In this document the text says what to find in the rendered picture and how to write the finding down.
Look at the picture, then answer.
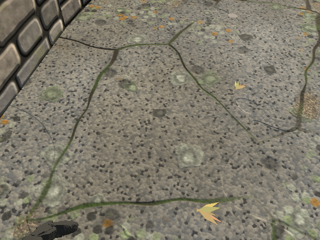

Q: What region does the left robot hand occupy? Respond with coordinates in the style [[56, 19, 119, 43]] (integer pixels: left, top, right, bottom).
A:
[[22, 220, 79, 240]]

